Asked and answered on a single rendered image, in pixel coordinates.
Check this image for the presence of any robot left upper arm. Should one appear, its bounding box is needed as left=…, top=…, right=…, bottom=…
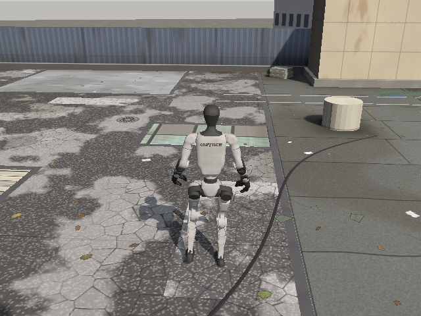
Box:
left=178, top=133, right=197, bottom=169

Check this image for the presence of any robot left hand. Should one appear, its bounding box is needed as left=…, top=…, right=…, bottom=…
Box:
left=172, top=174, right=187, bottom=186

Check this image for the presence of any robot right upper arm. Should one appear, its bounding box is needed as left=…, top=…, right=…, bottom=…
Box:
left=225, top=133, right=243, bottom=169

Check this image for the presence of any robot right hand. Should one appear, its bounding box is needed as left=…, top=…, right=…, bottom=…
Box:
left=235, top=180, right=250, bottom=193

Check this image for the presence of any right robot thigh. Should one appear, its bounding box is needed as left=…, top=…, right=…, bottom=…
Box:
left=215, top=184, right=233, bottom=228

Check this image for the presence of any robot left forearm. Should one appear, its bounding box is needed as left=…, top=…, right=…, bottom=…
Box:
left=173, top=158, right=185, bottom=178

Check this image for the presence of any robot right forearm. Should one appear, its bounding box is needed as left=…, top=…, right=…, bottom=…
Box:
left=237, top=159, right=249, bottom=182

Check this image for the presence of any robot right foot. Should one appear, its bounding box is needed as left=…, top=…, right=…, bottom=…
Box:
left=214, top=251, right=225, bottom=267

